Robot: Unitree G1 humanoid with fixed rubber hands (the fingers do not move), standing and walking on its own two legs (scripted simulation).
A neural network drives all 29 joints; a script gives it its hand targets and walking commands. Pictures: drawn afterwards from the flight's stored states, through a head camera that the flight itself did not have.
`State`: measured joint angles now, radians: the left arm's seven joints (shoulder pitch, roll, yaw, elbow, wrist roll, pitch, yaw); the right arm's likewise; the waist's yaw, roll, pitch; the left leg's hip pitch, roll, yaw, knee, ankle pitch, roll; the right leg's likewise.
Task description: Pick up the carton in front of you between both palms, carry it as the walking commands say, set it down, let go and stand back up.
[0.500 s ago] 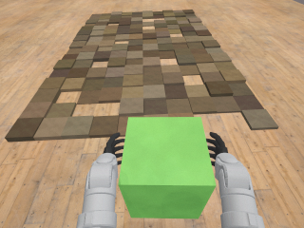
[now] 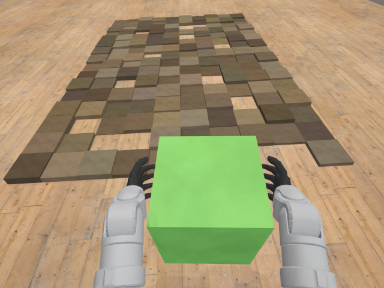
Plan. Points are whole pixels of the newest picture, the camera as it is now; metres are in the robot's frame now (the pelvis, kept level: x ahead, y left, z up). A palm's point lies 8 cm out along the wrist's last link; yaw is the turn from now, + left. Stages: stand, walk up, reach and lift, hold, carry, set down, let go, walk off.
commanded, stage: carry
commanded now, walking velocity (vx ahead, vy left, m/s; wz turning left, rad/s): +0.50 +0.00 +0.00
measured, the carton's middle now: (207, 203) +0.31 +0.00 +0.01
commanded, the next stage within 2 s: none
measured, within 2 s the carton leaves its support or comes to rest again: neither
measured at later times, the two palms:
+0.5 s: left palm (152, 136) +0.47 +0.14 +0.08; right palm (267, 135) +0.47 -0.16 +0.08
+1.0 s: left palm (153, 84) +0.80 +0.19 +0.05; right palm (233, 82) +0.80 -0.11 +0.06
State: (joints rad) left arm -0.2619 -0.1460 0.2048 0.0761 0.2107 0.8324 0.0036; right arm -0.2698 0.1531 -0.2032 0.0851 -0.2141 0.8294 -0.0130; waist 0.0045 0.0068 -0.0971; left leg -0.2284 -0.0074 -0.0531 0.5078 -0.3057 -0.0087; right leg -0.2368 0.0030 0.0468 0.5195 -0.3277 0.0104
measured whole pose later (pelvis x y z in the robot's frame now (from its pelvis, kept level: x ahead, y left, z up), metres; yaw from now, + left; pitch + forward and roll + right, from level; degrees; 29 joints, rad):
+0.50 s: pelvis +0.23 -0.01 -0.02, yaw +2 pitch +4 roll -2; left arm 0.01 -0.13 0.03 -0.52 0.02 1.17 0.14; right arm 0.03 0.13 -0.07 -0.55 -0.02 1.18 -0.15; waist -0.01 0.04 -0.13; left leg -0.18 0.07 0.04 0.88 -0.48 0.00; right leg -0.43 0.02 -0.24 0.59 -0.23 -0.10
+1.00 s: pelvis +0.56 +0.05 -0.02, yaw -1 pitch +3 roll +2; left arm 0.01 -0.13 0.08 -0.48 0.03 1.20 0.14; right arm -0.01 0.13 -0.04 -0.43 -0.03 1.17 -0.14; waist -0.03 -0.05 -0.09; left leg -0.50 0.04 0.27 0.60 -0.16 0.11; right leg -0.16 -0.08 -0.05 1.08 -0.44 -0.01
